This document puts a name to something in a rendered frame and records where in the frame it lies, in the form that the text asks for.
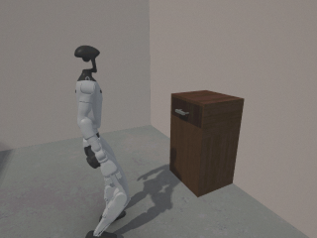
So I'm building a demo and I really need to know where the robot right hand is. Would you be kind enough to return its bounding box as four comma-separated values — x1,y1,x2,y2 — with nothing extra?
100,159,124,187

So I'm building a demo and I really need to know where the robot thigh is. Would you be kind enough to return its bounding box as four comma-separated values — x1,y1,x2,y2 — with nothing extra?
101,137,117,186
86,148,129,200

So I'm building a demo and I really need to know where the left robot thigh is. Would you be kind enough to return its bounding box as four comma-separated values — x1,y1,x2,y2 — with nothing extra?
101,137,117,186

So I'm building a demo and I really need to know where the cabinet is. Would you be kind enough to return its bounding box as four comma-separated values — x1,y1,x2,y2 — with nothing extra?
169,90,245,197

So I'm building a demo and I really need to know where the right robot upper arm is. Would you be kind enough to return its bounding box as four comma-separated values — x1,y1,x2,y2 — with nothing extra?
77,80,96,128

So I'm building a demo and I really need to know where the right robot thigh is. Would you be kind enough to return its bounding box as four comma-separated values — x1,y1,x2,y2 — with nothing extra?
86,148,129,200

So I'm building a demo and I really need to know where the handle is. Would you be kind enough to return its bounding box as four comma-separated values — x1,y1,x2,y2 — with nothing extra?
175,109,189,115

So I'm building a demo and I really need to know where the right robot forearm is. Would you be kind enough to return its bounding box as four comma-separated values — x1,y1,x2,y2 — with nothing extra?
79,118,109,164

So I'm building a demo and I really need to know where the drawer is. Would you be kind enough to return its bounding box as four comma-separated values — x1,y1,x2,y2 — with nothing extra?
171,97,203,129

